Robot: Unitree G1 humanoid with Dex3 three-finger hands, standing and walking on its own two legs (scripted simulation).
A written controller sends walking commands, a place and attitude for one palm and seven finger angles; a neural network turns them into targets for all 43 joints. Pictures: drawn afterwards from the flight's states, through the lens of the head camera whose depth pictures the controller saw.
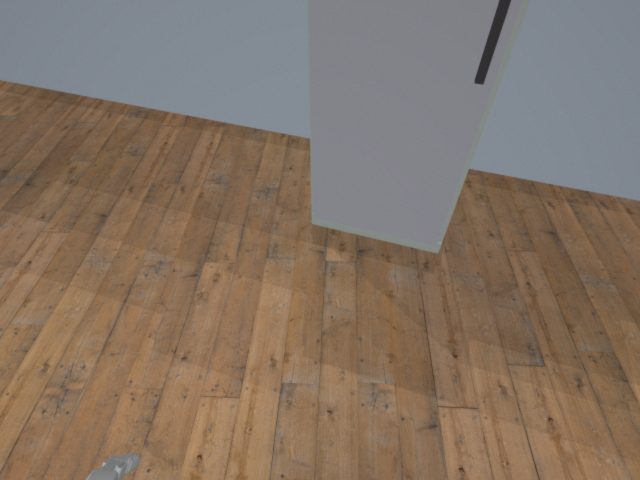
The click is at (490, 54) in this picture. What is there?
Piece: fridge door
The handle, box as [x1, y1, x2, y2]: [475, 0, 510, 84]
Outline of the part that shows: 510,0 499,0 475,77 476,83 483,83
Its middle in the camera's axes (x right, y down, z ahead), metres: +0.40 -0.51 +0.87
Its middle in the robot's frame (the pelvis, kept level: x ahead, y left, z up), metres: +1.04 -0.35 +0.16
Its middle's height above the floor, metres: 0.93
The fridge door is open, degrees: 0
